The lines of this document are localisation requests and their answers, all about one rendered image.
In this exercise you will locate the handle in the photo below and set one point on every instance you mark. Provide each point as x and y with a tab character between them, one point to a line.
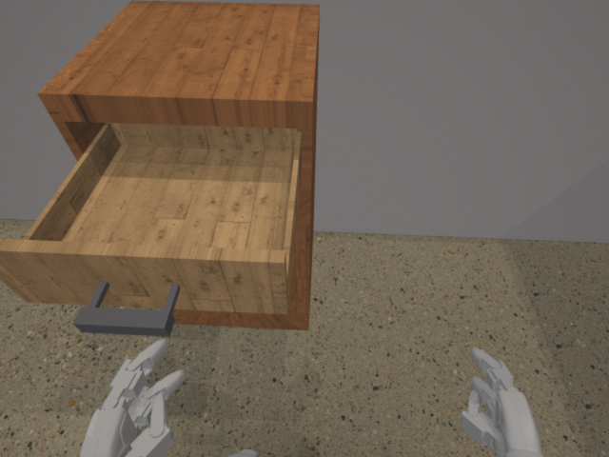
93	319

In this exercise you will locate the drawer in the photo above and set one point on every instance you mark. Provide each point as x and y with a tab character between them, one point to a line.
211	209

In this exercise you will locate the left robot hand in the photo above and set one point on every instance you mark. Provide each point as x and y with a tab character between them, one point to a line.
115	427

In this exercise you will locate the right robot hand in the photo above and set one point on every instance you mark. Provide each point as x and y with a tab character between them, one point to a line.
511	424

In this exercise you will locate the cabinet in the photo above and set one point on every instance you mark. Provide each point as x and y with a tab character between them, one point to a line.
244	65

